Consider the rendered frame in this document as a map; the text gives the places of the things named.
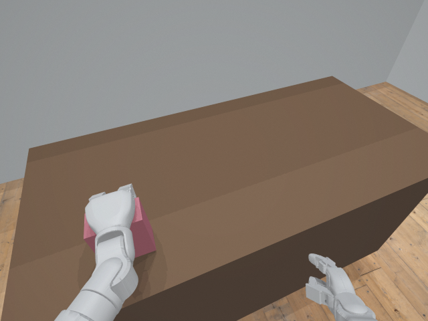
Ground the table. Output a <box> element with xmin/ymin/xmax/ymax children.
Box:
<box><xmin>1</xmin><ymin>76</ymin><xmax>428</xmax><ymax>321</ymax></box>

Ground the sponge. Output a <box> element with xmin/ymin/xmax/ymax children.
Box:
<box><xmin>84</xmin><ymin>197</ymin><xmax>156</xmax><ymax>257</ymax></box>

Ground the left robot forearm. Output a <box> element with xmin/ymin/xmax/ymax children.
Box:
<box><xmin>54</xmin><ymin>226</ymin><xmax>138</xmax><ymax>321</ymax></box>

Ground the right robot forearm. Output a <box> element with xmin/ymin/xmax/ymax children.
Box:
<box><xmin>333</xmin><ymin>292</ymin><xmax>378</xmax><ymax>321</ymax></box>

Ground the right robot hand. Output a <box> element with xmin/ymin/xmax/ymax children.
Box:
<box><xmin>306</xmin><ymin>253</ymin><xmax>356</xmax><ymax>314</ymax></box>

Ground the left robot hand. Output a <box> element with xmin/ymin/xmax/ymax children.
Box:
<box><xmin>85</xmin><ymin>183</ymin><xmax>136</xmax><ymax>235</ymax></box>

